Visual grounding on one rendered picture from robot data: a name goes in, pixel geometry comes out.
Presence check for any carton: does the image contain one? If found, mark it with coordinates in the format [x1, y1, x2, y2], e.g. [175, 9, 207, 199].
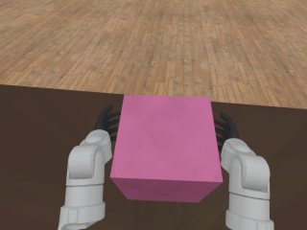
[110, 95, 223, 203]

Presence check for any left robot forearm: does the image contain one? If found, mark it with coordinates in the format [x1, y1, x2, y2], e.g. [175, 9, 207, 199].
[58, 129, 112, 230]

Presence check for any robot right hand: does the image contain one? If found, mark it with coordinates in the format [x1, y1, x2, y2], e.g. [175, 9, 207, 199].
[213, 112, 239, 152]

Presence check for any robot left hand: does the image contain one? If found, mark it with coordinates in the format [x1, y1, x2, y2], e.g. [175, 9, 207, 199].
[94, 104, 122, 143]

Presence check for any right robot forearm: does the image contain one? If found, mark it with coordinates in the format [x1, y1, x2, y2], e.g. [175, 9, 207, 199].
[221, 138, 274, 230]

